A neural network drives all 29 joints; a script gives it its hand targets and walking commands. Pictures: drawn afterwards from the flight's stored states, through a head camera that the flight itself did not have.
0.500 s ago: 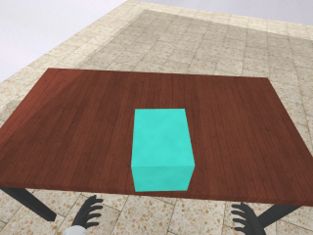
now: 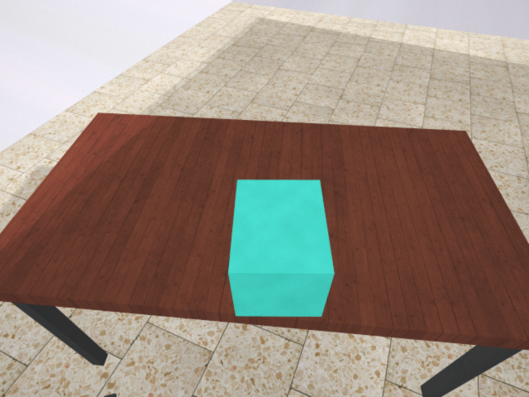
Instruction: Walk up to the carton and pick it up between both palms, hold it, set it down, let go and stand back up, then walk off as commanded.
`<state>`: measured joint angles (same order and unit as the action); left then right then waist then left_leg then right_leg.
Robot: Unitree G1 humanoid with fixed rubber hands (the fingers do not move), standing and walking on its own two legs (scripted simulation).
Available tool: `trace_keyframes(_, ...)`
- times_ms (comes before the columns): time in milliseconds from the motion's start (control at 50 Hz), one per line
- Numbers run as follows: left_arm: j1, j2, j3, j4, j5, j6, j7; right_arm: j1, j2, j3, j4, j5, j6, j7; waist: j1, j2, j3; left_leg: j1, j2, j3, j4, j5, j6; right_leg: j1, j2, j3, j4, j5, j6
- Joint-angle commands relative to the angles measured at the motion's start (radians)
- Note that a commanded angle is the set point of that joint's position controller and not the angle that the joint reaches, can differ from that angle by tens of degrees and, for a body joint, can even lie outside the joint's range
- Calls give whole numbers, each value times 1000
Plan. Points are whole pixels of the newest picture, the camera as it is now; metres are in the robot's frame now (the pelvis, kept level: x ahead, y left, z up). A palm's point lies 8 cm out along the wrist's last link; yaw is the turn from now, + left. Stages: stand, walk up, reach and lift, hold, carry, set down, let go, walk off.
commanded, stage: stand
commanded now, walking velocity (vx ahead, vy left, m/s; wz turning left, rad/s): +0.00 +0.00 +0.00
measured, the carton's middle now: (278, 246) +0.41 +0.00 -0.07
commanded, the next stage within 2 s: walk off in 1.04 s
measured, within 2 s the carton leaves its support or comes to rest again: neither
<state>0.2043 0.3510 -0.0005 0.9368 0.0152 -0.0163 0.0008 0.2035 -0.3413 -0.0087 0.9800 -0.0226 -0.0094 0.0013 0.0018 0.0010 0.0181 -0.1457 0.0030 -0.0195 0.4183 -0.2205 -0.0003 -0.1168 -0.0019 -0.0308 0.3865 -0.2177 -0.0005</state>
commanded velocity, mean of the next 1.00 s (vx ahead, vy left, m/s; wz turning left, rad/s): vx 0.00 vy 0.00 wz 0.00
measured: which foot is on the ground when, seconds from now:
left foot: down 0.00-1.00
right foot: down 0.00-1.00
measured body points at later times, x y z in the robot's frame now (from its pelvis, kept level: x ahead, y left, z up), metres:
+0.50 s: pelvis +0.00 +0.00 +0.00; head +0.00 +0.00 +0.45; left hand +0.09 +0.30 -0.12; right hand +0.10 -0.31 -0.12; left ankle +0.01 +0.12 -0.74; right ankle +0.00 -0.12 -0.74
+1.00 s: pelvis +0.01 -0.01 +0.00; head +0.00 -0.01 +0.45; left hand +0.08 +0.30 -0.12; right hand +0.09 -0.32 -0.12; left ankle +0.01 +0.12 -0.74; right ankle +0.00 -0.12 -0.74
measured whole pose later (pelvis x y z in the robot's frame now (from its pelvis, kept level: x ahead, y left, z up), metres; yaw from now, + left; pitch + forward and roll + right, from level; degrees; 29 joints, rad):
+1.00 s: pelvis +0.01 -0.01 +0.00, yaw +1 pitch -3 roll +0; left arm 0.13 0.36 -0.01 1.10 0.01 -0.02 0.01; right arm 0.14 -0.38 0.01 1.09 -0.01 0.00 -0.01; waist 0.00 0.01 0.03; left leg -0.11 0.01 -0.05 0.34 -0.18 -0.02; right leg -0.08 0.00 -0.05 0.32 -0.19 -0.01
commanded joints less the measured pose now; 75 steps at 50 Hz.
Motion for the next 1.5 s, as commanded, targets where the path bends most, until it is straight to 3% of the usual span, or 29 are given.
trace_keyframes(0,-61,202,35,-21,-5,-23,13,-57,-215,-29,-45,3,-18,-12,4,-1,-11,-8,96,-114,-88,129,43,-17,-105,110,-95,48,-27)
trace_keyframes(140,-78,188,25,20,-10,-28,9,-92,-223,-23,-16,17,-17,-16,4,6,-20,10,100,-126,-92,203,38,-20,-113,97,-88,85,-31)
trace_keyframes(160,-87,204,25,25,-8,-27,9,-81,-225,-23,-11,19,-17,-16,-3,-35,-30,25,98,-120,-92,198,31,-21,-104,91,-85,78,-27)
trace_keyframes(180,-74,200,23,37,-7,-29,13,-82,-232,-23,-1,14,-18,-15,5,0,-18,11,95,-122,-93,156,35,-20,-105,95,-101,63,-21)
trace_keyframes(200,-97,194,18,35,-5,-23,14,-84,-211,-16,-9,15,-16,-14,-4,-24,13,-6,103,-126,-98,163,41,-28,-115,97,-98,60,-27)
trace_keyframes(220,-99,188,18,38,-5,-22,11,-99,-227,-18,-4,16,-18,-17,-6,20,10,6,98,-121,-93,155,36,-30,-115,101,-101,75,-30)
trace_keyframes(460,-117,213,18,84,-11,-23,16,-101,-226,-13,29,10,-7,-19,-5,11,-22,32,102,-124,-100,244,35,17,-126,105,-101,142,-33)
trace_keyframes(480,-135,223,27,73,-3,-22,18,-104,-221,-16,22,14,-9,-19,-11,-23,-50,40,105,-120,-99,224,34,22,-119,96,-102,134,-32)
trace_keyframes(640,-122,222,27,95,-4,-19,17,-112,-226,-12,35,14,-12,-21,-1,18,-8,20,98,-108,-105,226,26,27,-120,92,-113,144,-30)
trace_keyframes(720,-121,220,28,101,-7,-17,16,-109,-231,-13,42,11,-9,-21,3,-26,23,0,98,-117,-119,145,32,8,-124,100,-140,69,-27)
trace_keyframes(800,-129,201,22,101,-13,-17,11,-101,-242,-16,48,15,-10,-17,-1,5,-1,18,96,-120,-135,123,27,-4,-128,110,-145,29,-36)
trace_keyframes(840,-125,229,28,102,-9,-19,12,-108,-228,-15,48,14,-9,-17,-2,-25,-13,30,102,-122,-120,162,29,11,-119,97,-138,66,-27)
trace_keyframes(860,-118,216,28,110,-10,-16,13,-121,-243,-20,46,14,-11,-19,2,24,-24,28,104,-118,-117,146,30,27,-126,105,-151,89,-28)
trace_keyframes(880,-125,241,31,113,-8,-18,13,-119,-223,-19,47,13,-10,-16,-4,-9,-41,47,101,-115,-124,158,23,25,-126,105,-135,100,-30)
trace_keyframes(920,-124,216,29,107,-7,-19,14,-104,-223,-10,52,11,-12,-18,-1,11,-42,27,100,-112,-117,180,29,44,-124,100,-126,126,-34)
trace_keyframes(1000,-140,210,25,99,-6,-19,16,-95,-223,-15,62,15,-11,-22,-5,-30,-29,39,108,-117,-113,200,31,23,-126,94,-135,135,-30)
trace_keyframes(1040,-132,216,27,109,-5,-20,17,-104,-213,-10,57,13,-11,-19,-5,20,-20,35,104,-107,-117,207,25,22,-127,95,-126,149,-27)
trace_keyframes(1100,-136,220,31,99,-6,-18,16,-118,-216,-13,50,14,-7,-20,-9,21,-37,31,106,-106,-110,219,27,42,-129,99,-119,170,-31)
trace_keyframes(1120,-121,218,29,108,-12,-15,15,-107,-220,-15,50,14,-8,-22,-5,-15,-31,34,107,-108,-116,214,27,33,-128,91,-120,156,-30)
trace_keyframes(1160,-110,214,23,121,-11,-18,12,-98,-222,-10,60,21,-8,-19,3,30,-36,30,106,-115,-115,219,24,44,-128,95,-125,147,-29)
trace_keyframes(1200,-128,216,27,111,-7,-20,15,-97,-231,-16,57,12,-8,-21,-5,-6,-14,39,104,-111,-122,207,21,27,-127,99,-132,133,-22)
trace_keyframes(1220,-96,244,83,50,-20,5,23,-121,-249,-63,9,27,17,-7,-31,25,54,-47,73,-76,33,397,39,-47,-132,103,6,417,-78)
trace_keyframes(1300,-80,245,94,-20,-19,25,23,-105,-225,-74,-21,31,39,-6,-25,-9,-61,-50,43,-38,183,434,86,-7,-160,112,120,573,-142)
trace_keyframes(1320,-74,252,106,-35,-16,28,21,-90,-223,-78,-45,30,46,-6,-27,-20,-75,-63,23,-24,241,339,76,-9,-191,144,104,576,-161)
trace_keyframes(1360,-101,264,117,-75,-5,41,21,-99,-200,-90,-74,26,67,-8,-17,-179,-44,-126,-51,3,454,-240,55,-53,-307,253,7,573,-243)
trace_keyframes(1380,-111,286,132,-93,4,41,24,-81,-212,-95,-91,16,79,-6,-13,-201,-34,-159,-35,-45,548,-371,52,-81,-361,300,-10,538,-274)
trace_keyframes(1420,-147,293,135,-139,9,46,27,-53,-232,-111,-116,20,83,-4,-41,-223,-8,-156,-17,-84,626,-374,66,-160,-374,285,18,491,-281)
trace_keyframes(1440,-202,291,138,-167,10,48,29,-5,-239,-117,-118,23,85,-4,-73,-241,-9,-123,-3,-109,610,-374,68,-210,-356,243,50,449,-257)
trace_keyframes(1480,-242,276,131,-207,19,50,28,73,-236,-126,-150,15,73,-6,-102,-201,-32,-125,19,-119,401,-255,51,-157,-301,175,174,414,-195)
